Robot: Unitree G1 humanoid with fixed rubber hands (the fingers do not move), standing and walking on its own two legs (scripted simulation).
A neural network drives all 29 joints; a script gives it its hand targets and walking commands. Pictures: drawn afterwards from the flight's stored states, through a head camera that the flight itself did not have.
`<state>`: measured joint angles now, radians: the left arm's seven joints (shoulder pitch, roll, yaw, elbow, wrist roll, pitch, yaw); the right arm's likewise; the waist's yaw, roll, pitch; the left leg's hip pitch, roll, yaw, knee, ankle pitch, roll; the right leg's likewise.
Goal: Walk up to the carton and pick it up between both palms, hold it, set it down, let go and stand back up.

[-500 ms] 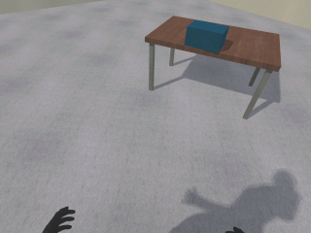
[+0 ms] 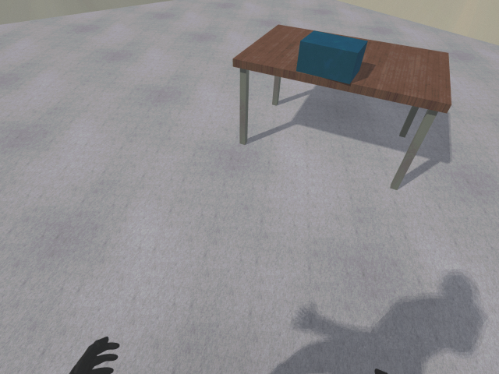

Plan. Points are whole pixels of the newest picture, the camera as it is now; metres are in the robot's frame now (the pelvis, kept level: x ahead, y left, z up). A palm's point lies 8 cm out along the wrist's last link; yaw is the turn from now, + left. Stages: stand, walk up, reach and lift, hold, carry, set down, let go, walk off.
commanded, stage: stand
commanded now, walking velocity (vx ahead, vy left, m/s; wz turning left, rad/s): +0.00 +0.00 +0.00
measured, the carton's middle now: (331, 56) +1.61 -0.38 -0.10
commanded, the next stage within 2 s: none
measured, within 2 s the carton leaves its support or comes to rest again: neither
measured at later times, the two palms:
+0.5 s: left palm out of the picture +0.14 +0.28 -0.07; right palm out of the picture +0.11 -0.24 -0.11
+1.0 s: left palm out of the picture +0.14 +0.28 -0.08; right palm out of the picture +0.11 -0.24 -0.11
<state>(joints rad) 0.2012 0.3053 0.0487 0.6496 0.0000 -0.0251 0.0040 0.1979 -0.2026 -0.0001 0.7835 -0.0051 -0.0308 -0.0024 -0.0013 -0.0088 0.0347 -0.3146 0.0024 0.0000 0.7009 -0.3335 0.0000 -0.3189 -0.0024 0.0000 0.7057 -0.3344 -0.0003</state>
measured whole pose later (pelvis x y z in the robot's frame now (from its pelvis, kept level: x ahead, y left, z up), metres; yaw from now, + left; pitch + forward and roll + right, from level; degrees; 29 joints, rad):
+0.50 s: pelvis +0.00 +0.00 +0.00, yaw +0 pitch -3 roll +0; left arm 0.20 0.31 0.05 0.66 0.00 -0.03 0.00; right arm 0.20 -0.21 0.00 0.81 -0.01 -0.03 0.00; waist 0.00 0.00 0.04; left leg -0.31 0.00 0.00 0.70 -0.33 0.00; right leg -0.32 0.00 0.00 0.71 -0.33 0.00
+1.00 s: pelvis +0.00 +0.00 +0.00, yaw +0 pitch -3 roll +0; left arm 0.20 0.31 0.05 0.67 0.00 -0.03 0.00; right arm 0.20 -0.21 0.00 0.82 -0.01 -0.02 0.00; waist 0.00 0.00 0.05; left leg -0.31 0.00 0.00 0.70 -0.33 0.00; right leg -0.32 0.00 0.00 0.71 -0.33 0.00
